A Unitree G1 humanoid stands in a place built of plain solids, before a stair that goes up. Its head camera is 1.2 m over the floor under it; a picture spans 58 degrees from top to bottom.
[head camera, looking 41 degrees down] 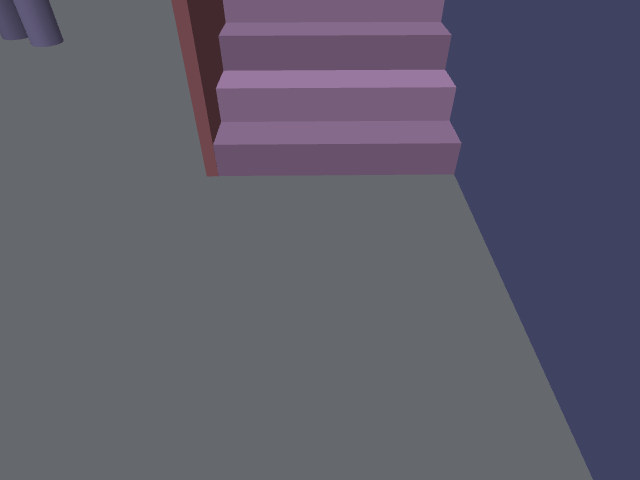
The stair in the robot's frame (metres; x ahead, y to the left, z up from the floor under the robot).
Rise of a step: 0.18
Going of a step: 0.24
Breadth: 1.20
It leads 1 degrees to the left of straight ahead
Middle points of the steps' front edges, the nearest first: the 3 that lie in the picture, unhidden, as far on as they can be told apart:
1.88 -0.08 0.18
2.13 -0.08 0.36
2.37 -0.08 0.53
